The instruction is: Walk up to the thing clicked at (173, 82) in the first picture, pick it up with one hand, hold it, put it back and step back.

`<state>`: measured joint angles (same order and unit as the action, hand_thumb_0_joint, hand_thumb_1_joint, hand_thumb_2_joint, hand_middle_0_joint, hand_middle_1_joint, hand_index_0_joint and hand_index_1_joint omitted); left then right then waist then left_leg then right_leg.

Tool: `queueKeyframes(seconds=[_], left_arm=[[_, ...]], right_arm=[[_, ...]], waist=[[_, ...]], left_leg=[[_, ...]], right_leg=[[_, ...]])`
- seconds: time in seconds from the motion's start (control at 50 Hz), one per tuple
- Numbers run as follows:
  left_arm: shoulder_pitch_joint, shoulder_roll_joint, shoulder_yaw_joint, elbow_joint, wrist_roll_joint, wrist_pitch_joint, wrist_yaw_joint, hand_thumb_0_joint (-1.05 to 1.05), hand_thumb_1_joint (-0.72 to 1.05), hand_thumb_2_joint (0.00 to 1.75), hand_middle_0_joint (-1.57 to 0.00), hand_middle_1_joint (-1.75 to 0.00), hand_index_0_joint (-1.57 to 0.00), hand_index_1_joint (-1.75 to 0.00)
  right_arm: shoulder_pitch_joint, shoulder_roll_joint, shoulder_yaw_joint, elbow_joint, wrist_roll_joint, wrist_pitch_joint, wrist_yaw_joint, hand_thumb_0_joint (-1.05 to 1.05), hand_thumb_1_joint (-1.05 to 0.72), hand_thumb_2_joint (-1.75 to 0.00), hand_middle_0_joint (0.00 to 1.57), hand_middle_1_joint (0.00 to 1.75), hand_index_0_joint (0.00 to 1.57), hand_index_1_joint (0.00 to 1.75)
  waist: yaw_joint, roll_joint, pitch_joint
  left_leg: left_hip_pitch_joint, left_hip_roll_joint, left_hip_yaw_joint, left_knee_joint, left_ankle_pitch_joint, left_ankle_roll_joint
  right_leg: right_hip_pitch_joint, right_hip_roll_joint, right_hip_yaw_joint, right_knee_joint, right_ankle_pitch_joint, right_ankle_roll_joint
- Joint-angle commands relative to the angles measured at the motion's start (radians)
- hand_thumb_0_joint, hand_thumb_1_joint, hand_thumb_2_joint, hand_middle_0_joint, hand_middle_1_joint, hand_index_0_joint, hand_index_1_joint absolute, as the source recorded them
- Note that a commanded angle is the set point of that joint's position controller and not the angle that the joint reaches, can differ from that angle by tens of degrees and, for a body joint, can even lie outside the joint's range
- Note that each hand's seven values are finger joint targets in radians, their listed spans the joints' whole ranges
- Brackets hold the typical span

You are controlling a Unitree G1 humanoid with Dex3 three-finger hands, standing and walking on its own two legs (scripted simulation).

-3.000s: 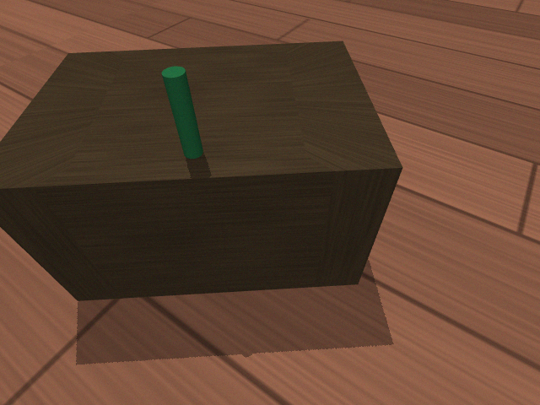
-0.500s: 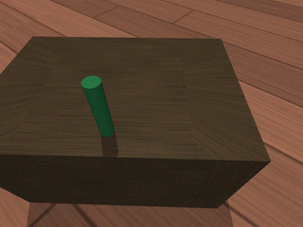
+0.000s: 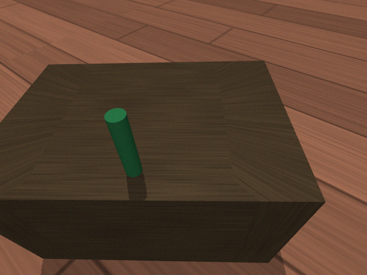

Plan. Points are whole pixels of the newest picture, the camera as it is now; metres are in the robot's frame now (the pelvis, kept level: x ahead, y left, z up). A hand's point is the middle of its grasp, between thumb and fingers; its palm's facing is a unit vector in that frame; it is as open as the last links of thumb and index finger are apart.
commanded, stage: walk up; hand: left
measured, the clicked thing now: (126, 146) +0.47 +0.19 -0.01
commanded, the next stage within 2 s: stand in 0.58 s
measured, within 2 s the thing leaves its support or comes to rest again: neither
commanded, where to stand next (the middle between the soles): +0.05 -0.01 m, yaw -1 degrees
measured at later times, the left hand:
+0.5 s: hand out of the picture +0.08 +0.25 -0.16, palm faces -0.02 -0.95 -0.32, open 7.4 cm
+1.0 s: hand out of the picture +0.08 +0.25 -0.15, palm faces -0.03 -0.94 -0.35, open 7.4 cm
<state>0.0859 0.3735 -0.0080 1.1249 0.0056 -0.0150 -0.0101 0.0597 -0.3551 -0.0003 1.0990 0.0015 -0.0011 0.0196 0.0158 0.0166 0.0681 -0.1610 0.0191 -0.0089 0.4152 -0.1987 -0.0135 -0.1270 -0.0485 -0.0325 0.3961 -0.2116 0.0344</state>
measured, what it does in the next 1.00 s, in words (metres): stands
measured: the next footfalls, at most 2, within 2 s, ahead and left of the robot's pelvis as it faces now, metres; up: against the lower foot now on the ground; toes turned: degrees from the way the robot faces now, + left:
none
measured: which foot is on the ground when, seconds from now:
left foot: down 0.00-1.00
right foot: down 0.00-1.00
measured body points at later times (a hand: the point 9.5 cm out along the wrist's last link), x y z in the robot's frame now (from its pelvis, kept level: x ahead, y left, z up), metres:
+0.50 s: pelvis +0.00 +0.00 +0.00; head +0.01 +0.00 +0.45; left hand +0.08 +0.30 -0.13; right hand +0.07 -0.30 -0.13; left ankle +0.02 +0.13 -0.74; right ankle +0.00 -0.14 -0.74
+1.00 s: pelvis +0.01 +0.00 +0.00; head +0.02 -0.01 +0.45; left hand +0.09 +0.30 -0.13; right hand +0.09 -0.30 -0.13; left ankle +0.02 +0.13 -0.74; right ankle +0.00 -0.14 -0.74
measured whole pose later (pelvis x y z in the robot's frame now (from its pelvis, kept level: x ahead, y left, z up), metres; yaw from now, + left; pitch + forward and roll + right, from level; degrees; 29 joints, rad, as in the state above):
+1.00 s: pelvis +0.01 +0.00 +0.00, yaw +0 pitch -2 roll +0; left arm 0.09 0.36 0.00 1.14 0.01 -0.01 -0.01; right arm 0.09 -0.35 0.00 1.13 -0.01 -0.01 0.01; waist 0.00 0.01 0.06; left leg -0.13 0.02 0.00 0.33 -0.16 -0.02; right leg -0.10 -0.04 -0.03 0.32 -0.18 0.03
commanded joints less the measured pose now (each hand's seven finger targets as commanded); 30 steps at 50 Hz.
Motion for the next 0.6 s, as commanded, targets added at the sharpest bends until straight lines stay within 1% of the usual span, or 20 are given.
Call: queueKeyframes(seconds=[0.0,0.02,0.04,0.06,0.08,0.1,0.14,0.18,0.22,0.24,0.28,0.34,0.44,0.48,0.54,0.56,0.58], left_arm=[[-0.067,0.202,0.049,-0.042,0.0,-0.023,0.012,0.0,0.9,0.9,-0.2,-0.3,-0.2,-0.3],[-0.069,0.201,0.051,-0.042,0.002,-0.023,0.012,0.0,0.9,0.9,-0.2,-0.3,-0.2,-0.3],[-0.069,0.202,0.051,-0.034,0.003,-0.022,0.011,0.0,0.9,0.9,-0.2,-0.3,-0.2,-0.3],[-0.069,0.2,0.053,-0.036,0.004,-0.022,0.011,0.0,0.9,0.9,-0.2,-0.3,-0.2,-0.3],[-0.063,0.2,0.053,-0.031,0.003,-0.021,0.011,0.0,0.9,0.9,-0.2,-0.3,-0.2,-0.3],[-0.065,0.201,0.055,-0.028,0.005,-0.02,0.01,0.0,0.9,0.9,-0.2,-0.3,-0.2,-0.3],[-0.057,0.197,0.058,-0.022,0.005,-0.019,0.011,0.0,0.9,0.9,-0.2,-0.3,-0.2,-0.3],[-0.056,0.194,0.058,-0.02,0.007,-0.019,0.01,0.0,0.9,0.9,-0.2,-0.3,-0.2,-0.3],[-0.059,0.195,0.061,-0.019,0.009,-0.02,0.01,0.0,0.9,0.9,-0.2,-0.3,-0.2,-0.3],[-0.048,0.191,0.061,-0.016,0.007,-0.02,0.011,0.0,0.9,0.9,-0.2,-0.3,-0.2,-0.3],[-0.056,0.191,0.063,-0.014,0.007,-0.019,0.012,0.0,0.9,0.9,-0.2,-0.3,-0.2,-0.3],[-0.046,0.188,0.064,-0.015,0.007,-0.018,0.012,0.0,0.9,0.9,-0.2,-0.3,-0.2,-0.3],[-0.052,0.183,0.063,-0.019,0.006,-0.016,0.012,0.0,0.9,0.9,-0.2,-0.3,-0.2,-0.3],[-0.042,0.18,0.062,-0.018,0.004,-0.015,0.012,0.0,0.9,0.9,-0.2,-0.3,-0.2,-0.3],[-0.044,0.182,0.061,-0.019,0.004,-0.014,0.013,0.0,0.9,0.9,-0.2,-0.3,-0.2,-0.3],[-0.03,0.188,0.057,-0.02,0.01,-0.014,0.015,0.0,0.9,0.9,-0.2,-0.3,-0.2,-0.3],[-0.025,0.185,0.058,-0.021,0.008,-0.015,0.017,0.0,0.9,0.9,-0.2,-0.3,-0.2,-0.3]], right_arm=[[-0.057,-0.206,-0.041,-0.037,0.0,-0.022,-0.015,0.0,-0.9,-0.9,0.2,0.3,0.2,0.3],[-0.052,-0.208,-0.041,-0.032,-0.001,-0.022,-0.015,0.0,-0.9,-0.9,0.2,0.3,0.2,0.3],[-0.057,-0.206,-0.041,-0.026,-0.002,-0.021,-0.015,0.0,-0.9,-0.9,0.2,0.3,0.2,0.3],[-0.05,-0.205,-0.04,-0.021,-0.003,-0.022,-0.015,0.0,-0.9,-0.9,0.2,0.3,0.2,0.3],[-0.054,-0.204,-0.039,-0.018,-0.004,-0.022,-0.015,0.0,-0.9,-0.9,0.2,0.3,0.2,0.3],[-0.048,-0.206,-0.04,-0.013,-0.006,-0.022,-0.015,0.0,-0.9,-0.9,0.2,0.3,0.2,0.3],[-0.046,-0.202,-0.04,-0.007,-0.005,-0.022,-0.015,0.0,-0.9,-0.9,0.2,0.3,0.2,0.3],[-0.045,-0.204,-0.04,-0.003,-0.008,-0.022,-0.015,0.0,-0.9,-0.9,0.2,0.3,0.2,0.3],[-0.032,-0.205,-0.042,0.002,-0.007,-0.023,-0.016,0.0,-0.9,-0.9,0.2,0.3,0.2,0.3],[-0.037,-0.202,-0.04,0.0,-0.008,-0.024,-0.016,0.0,-0.9,-0.9,0.2,0.3,0.2,0.3],[-0.025,-0.197,-0.041,0.004,-0.008,-0.024,-0.017,0.0,-0.9,-0.9,0.2,0.3,0.2,0.3],[-0.022,-0.201,-0.042,0.003,-0.008,-0.025,-0.019,0.0,-0.9,-0.9,0.2,0.3,0.2,0.3],[-0.007,-0.206,-0.043,0.005,-0.008,-0.028,-0.023,0.0,-0.9,-0.9,0.2,0.3,0.2,0.3],[-0.013,-0.203,-0.042,0.001,-0.007,-0.029,-0.024,0.0,-0.9,-0.9,0.2,0.3,0.2,0.3],[-0.013,-0.203,-0.043,-0.002,-0.006,-0.029,-0.025,0.0,-0.9,-0.9,0.2,0.3,0.2,0.3],[-0.008,-0.208,-0.04,-0.01,-0.012,-0.031,-0.028,0.0,-0.9,-0.9,0.2,0.3,0.2,0.3],[-0.009,-0.213,-0.043,-0.011,-0.012,-0.032,-0.029,0.0,-0.9,-0.9,0.2,0.3,0.2,0.3]], waist=[[-0.01,-0.043,-0.086],[-0.011,-0.043,-0.093],[-0.01,-0.041,-0.079],[-0.011,-0.04,-0.091],[-0.007,-0.029,-0.074],[-0.011,-0.025,-0.079],[-0.009,-0.027,-0.075],[-0.009,-0.013,-0.069],[-0.013,-0.014,-0.082],[-0.007,-0.014,-0.082],[-0.013,-0.019,-0.069],[-0.012,-0.002,-0.087],[-0.015,0.012,-0.104],[-0.01,0.01,-0.105],[-0.013,-0.001,-0.108],[-0.015,-0.007,-0.091],[-0.013,-0.009,-0.109]], left_leg=[[0.021,0.091,-0.082,-0.108,0.06,0.04],[0.021,0.092,-0.081,-0.11,0.054,0.041],[0.018,0.086,-0.08,-0.115,0.033,0.038],[0.02,0.09,-0.081,-0.12,0.027,0.037],[0.014,0.087,-0.082,-0.128,0.007,0.034],[0.009,0.088,-0.085,-0.134,-0.01,0.035],[0.009,0.091,-0.089,-0.139,-0.015,0.034],[-0.001,0.091,-0.091,-0.147,-0.036,0.034],[0.0,0.093,-0.09,-0.146,-0.017,0.035],[0.006,0.093,-0.088,-0.142,-0.005,0.035],[-0.003,0.088,-0.087,-0.142,0.003,0.03],[0.003,0.097,-0.089,-0.14,0.022,0.035],[-0.001,0.101,-0.086,-0.14,0.068,0.034],[0.012,0.102,-0.081,-0.131,0.104,0.034],[0.022,0.101,-0.075,-0.122,0.137,0.033],[0.021,0.115,-0.084,-0.122,0.191,0.03],[0.044,0.12,-0.085,-0.115,0.227,0.031]], right_leg=[[0.008,-0.083,0.082,-0.114,0.055,-0.048],[0.016,-0.085,0.084,-0.122,0.054,-0.048],[0.0,-0.085,0.087,-0.129,0.034,-0.047],[0.01,-0.087,0.086,-0.134,0.026,-0.048],[-0.005,-0.086,0.089,-0.14,0.012,-0.047],[0.005,-0.085,0.087,-0.141,0.001,-0.047],[-0.003,-0.082,0.087,-0.148,-0.016,-0.048],[0.0,-0.081,0.085,-0.149,-0.01,-0.047],[0.021,-0.084,0.083,-0.148,0.009,-0.047],[0.015,-0.082,0.084,-0.147,0.025,-0.045],[0.007,-0.081,0.086,-0.149,0.022,-0.045],[0.018,-0.077,0.078,-0.14,0.032,-0.045],[0.044,-0.078,0.074,-0.122,0.087,-0.046],[0.036,-0.079,0.074,-0.119,0.103,-0.045],[0.034,-0.081,0.074,-0.115,0.142,-0.043],[0.036,-0.093,0.08,-0.108,0.177,-0.043],[0.039,-0.093,0.078,-0.102,0.196,-0.042]])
